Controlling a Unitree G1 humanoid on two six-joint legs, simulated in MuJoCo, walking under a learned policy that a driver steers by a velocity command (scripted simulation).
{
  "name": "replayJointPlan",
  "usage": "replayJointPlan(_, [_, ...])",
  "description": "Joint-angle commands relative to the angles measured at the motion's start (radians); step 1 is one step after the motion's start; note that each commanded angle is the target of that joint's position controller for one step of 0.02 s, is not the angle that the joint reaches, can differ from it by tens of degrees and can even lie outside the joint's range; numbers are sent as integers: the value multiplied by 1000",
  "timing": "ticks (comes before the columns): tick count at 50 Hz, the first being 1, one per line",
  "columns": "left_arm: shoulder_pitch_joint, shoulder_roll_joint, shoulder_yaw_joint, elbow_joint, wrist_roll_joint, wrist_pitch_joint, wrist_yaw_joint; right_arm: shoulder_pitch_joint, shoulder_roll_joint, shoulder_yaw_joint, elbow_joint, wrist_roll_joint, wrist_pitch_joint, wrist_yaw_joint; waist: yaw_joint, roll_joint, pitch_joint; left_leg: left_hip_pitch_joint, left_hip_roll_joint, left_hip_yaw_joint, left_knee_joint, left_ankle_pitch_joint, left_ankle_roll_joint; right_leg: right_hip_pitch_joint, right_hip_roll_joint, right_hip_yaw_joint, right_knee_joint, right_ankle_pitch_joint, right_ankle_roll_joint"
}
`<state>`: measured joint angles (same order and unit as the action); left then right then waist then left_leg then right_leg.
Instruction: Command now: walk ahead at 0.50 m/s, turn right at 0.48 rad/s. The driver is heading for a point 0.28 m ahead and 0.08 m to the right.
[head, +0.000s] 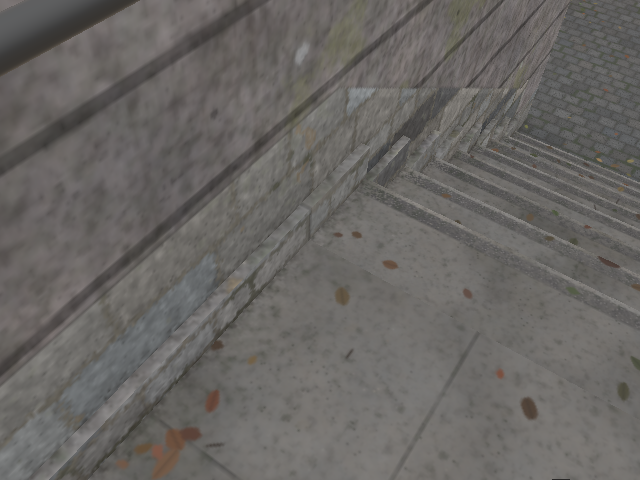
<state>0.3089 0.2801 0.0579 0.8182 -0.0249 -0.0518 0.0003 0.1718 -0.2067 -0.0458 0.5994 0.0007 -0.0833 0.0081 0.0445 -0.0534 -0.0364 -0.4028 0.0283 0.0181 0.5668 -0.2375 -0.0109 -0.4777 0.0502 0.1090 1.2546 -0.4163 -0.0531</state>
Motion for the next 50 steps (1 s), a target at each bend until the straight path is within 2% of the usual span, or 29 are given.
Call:
replayJointPlan(1, [-69,43,5,-110,25,13,-14,110,-107,-48,11,-10,-9,-4,-36,136,-20,356,288,-310,-274,245,195,-391,-115,63,71,120,9])
replayJointPlan(2, [-88,22,3,-116,11,21,-17,102,-97,-47,26,-8,-10,-13,-28,141,23,308,271,-259,-311,246,169,-373,-116,63,12,132,17])
replayJointPlan(3, [-99,-9,-7,-125,8,27,-22,104,-107,-53,40,-14,-9,-22,-19,160,20,296,272,-212,-337,243,173,-367,-115,36,-38,146,21])
replayJointPlan(5, [-183,-20,-16,-159,12,25,-28,93,-146,-67,62,-9,-13,-50,-15,168,37,269,294,-155,-374,229,184,-387,-132,25,-150,171,40])
replayJointPlan(7, [-241,-30,-26,-177,33,24,-43,95,-176,-71,80,-5,-12,-75,-17,145,34,235,261,-58,-361,264,153,-306,-115,-2,-324,301,51])
replayJointPlan(9, [-258,-32,-30,-152,41,22,-51,70,-212,-78,95,4,-2,-80,-14,137,23,151,221,39,-322,309,102,-132,-87,-40,-493,430,52])
replayJointPlan(11, [-236,11,-14,-134,50,14,-64,93,-242,-77,111,20,-7,-59,-24,169,-9,145,224,55,-289,347,87,-6,-50,-69,-558,486,47])
replayJointPlan(13, [-219,21,-10,-132,49,-6,-70,74,-255,-77,146,38,-5,-50,9,199,-11,206,237,61,-218,373,65,42,-47,-76,-665,434,13])
replayJointPlan(14, [-193,41,2,-106,50,-19,-66,92,-250,-74,162,38,1,-48,24,173,-32,231,208,79,-119,414,48,120,-13,-114,-736,449,-10])
replayJointPlan(15, [-127,97,27,-69,59,-24,-60,139,-247,-74,172,25,-4,-46,29,120,-70,215,173,105,26,452,27,246,23,-143,-756,533,-34])
replayJointPlan(16, [-52,186,50,-56,69,-24,-50,203,-220,-60,167,-8,-12,-49,46,-11,-138,64,131,141,269,224,-33,455,-96,12,-666,1000,-69])
replayJointPlan(17, [-43,246,47,-67,88,-13,-43,349,-118,-17,153,-26,-18,-29,-35,-279,-338,-211,24,59,678,-455,-96,755,-383,373,-671,1224,-301])
replayJointPlan(18, [26,196,34,-76,70,6,-35,326,-181,-24,185,13,-18,-14,29,-197,-487,-186,1,-105,815,-470,-82,745,-421,475,-763,1094,-341])
replayJointPlan(19, [2,174,31,-73,58,9,-28,230,-216,-30,173,42,-10,-16,48,-132,-387,-268,17,-102,863,-413,-64,689,-384,381,-785,988,-312])
replayJointPlan(20, [-68,149,21,-86,46,10,-22,156,-218,-25,163,35,5,-37,35,-54,-289,-300,52,-88,819,-328,-48,568,-346,316,-805,879,-269])
replayJointPlan(21, [-155,98,5,-106,46,8,-16,115,-216,-26,172,7,25,-59,6,-16,-200,-240,81,-99,748,-247,-42,396,-318,259,-841,801,-238])
replayJointPlan(22, [-195,85,2,-109,50,11,-14,103,-217,-30,166,2,47,-70,-24,-23,-164,-155,95,-102,687,-207,-35,277,-291,229,-877,745,-219])
replayJointPlan(24, [-231,74,3,-100,57,13,-7,107,-192,-29,168,3,75,-79,-62,-54,-142,-56,78,-94,598,-174,-25,176,-263,188,-923,692,-204])
replayJointPlan(27, [-246,62,2,-88,55,16,9,77,-141,-13,181,8,84,-76,-73,-57,-121,22,64,-87,335,-161,-23,159,-230,131,-939,609,-180])
replayJointPlan(31, [-230,77,4,-75,48,35,20,15,-143,-8,202,15,91,-52,-57,-60,-85,134,30,-51,107,-76,-21,129,-213,152,-985,210,-160])
replayJointPlan(33, [-243,59,-6,-70,36,42,20,16,-132,-3,224,0,92,-38,-81,-48,-46,229,10,-21,-47,10,6,73,-176,157,-992,-4,-112])
replayJointPlan(34, [-225,43,-13,-65,37,42,18,3,-141,-2,226,-15,93,-32,-73,-18,-24,249,37,-40,-101,17,29,66,-152,153,-978,-44,-71])
replayJointPlan(35, [-185,46,-11,-61,40,42,16,-26,-202,-11,220,-21,90,-29,-28,59,-1,207,86,-99,-121,22,63,79,-99,110,-953,-34,-33])
replayJointPlan(36, [-180,40,-9,-56,33,35,24,-49,-208,-17,227,-17,85,-23,-15,150,21,109,86,-124,-164,-123,82,141,-58,38,-927,-8,-9])
replayJointPlan(38, [-199,38,-10,-43,41,32,32,-107,-144,2,219,-18,65,-14,-4,167,28,44,76,-125,-216,-155,54,256,-54,15,-866,120,-3])
replayJointPlan(40, [-188,33,-9,-19,48,31,33,-112,-132,5,224,-10,58,-20,-5,149,23,80,65,-115,-195,-83,29,267,-54,7,-843,169,-11])
replayJointPlan(42, [-213,34,-7,-9,41,33,25,-91,-127,11,232,-15,60,-28,-22,103,21,125,52,-103,-163,-23,27,249,-59,13,-847,197,-18])
replayJointPlan(45, [-220,29,-4,17,48,36,21,-56,-145,13,251,-10,63,-39,-37,84,26,150,49,-94,-155,15,30,250,-55,10,-843,231,-16])
replayJointPlan(50, [-231,41,-1,71,39,37,20,-56,-132,27,262,-8,64,-41,-43,43,23,165,39,-84,-150,52,26,291,-55,-1,-832,305,-8])
